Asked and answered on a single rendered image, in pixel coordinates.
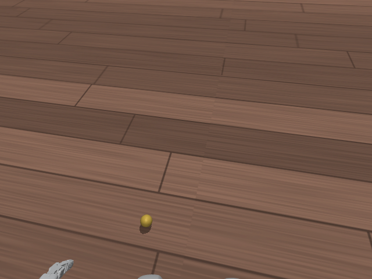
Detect ball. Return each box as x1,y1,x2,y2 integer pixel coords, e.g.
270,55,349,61
140,214,152,227

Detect left robot hand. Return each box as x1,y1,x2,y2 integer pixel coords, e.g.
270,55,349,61
39,259,74,279

